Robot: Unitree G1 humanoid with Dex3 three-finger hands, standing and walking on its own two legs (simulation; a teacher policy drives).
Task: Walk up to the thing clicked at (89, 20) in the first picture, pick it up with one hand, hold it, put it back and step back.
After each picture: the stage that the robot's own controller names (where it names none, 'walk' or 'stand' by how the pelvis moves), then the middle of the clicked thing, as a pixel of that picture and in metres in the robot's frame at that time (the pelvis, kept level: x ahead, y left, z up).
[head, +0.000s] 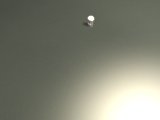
stand; (90, 21) +1.73 -0.11 -0.72
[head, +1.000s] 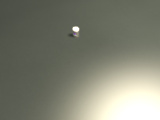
walk; (75, 32) +1.58 +0.17 -0.71
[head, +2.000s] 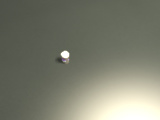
walk; (65, 57) +1.01 +0.22 -0.70
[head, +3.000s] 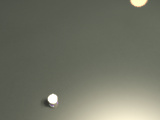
walk; (53, 101) +0.57 +0.21 -0.70
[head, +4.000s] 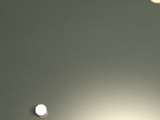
stand; (42, 111) +0.41 +0.28 -0.68
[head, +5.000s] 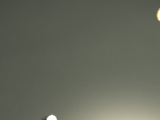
stand; out of the picture +0.44 +0.23 -0.72
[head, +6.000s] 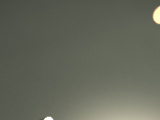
stand; out of the picture +0.44 +0.25 -0.72
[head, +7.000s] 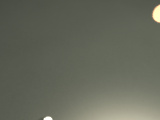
stand; out of the picture +0.43 +0.26 -0.72
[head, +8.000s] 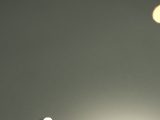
stand; out of the picture +0.42 +0.26 -0.72
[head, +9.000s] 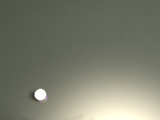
go down; (41, 96) +0.46 +0.25 -0.63
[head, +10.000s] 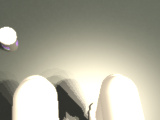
go down; (8, 40) +0.50 +0.28 -0.28
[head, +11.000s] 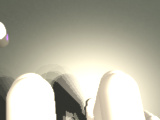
close in; out of the picture +0.50 +0.29 -0.27
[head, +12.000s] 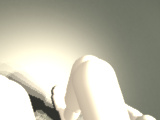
close in; out of the picture +0.48 +0.33 -0.23
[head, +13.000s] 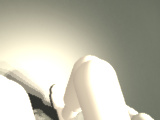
close; out of the picture +0.47 +0.34 -0.23
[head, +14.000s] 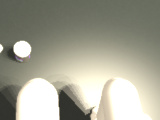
lift; (22, 53) +0.48 +0.24 -0.30
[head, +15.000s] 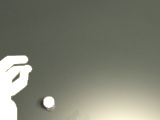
lift; (49, 104) +0.44 +0.20 -0.62
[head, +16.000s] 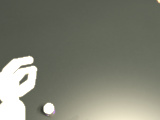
hold; (49, 110) +0.43 +0.21 -0.66
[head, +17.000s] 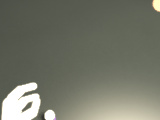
hold; (50, 117) +0.42 +0.21 -0.67
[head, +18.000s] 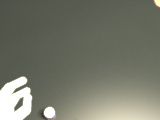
hold; (50, 114) +0.43 +0.21 -0.65
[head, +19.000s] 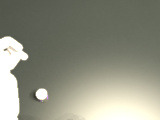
crouch; (42, 96) +0.45 +0.22 -0.61
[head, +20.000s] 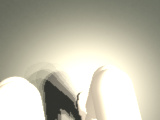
lower; out of the picture +0.48 +0.27 -0.27
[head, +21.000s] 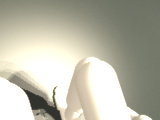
lower; out of the picture +0.47 +0.30 -0.24
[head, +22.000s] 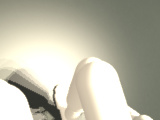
lower; out of the picture +0.47 +0.31 -0.24
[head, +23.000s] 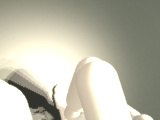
lower; out of the picture +0.47 +0.31 -0.24
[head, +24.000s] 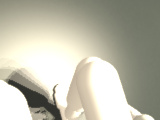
loosen; out of the picture +0.47 +0.31 -0.24
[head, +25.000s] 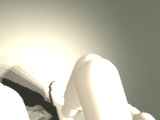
withdraw; out of the picture +0.49 +0.34 -0.24
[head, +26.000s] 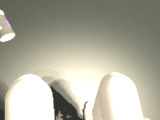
stand; (1, 26) +0.56 +0.30 -0.30
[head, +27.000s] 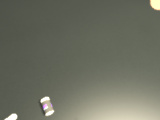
stand; (47, 106) +0.52 +0.23 -0.67
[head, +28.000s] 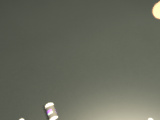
stand; (51, 111) +0.53 +0.23 -0.69
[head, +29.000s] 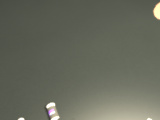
stand; (52, 111) +0.53 +0.22 -0.69
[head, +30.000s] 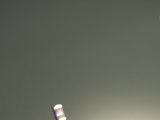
stand; (59, 113) +0.54 +0.21 -0.75
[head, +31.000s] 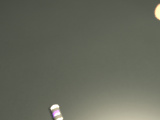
stand; (56, 113) +0.52 +0.22 -0.75
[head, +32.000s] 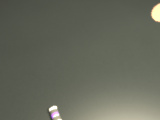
stand; (55, 114) +0.52 +0.23 -0.75
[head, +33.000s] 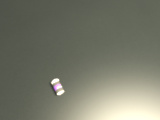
walk; (57, 87) +0.60 +0.23 -0.73
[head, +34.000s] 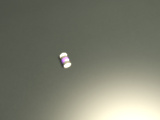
walk; (65, 60) +0.86 +0.18 -0.72
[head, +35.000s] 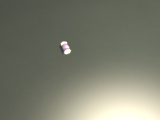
stand; (65, 47) +1.16 +0.19 -0.73
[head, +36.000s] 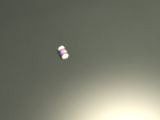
stand; (63, 52) +1.13 +0.21 -0.74
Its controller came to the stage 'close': yes
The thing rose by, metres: 0.01
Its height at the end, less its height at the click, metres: -0.02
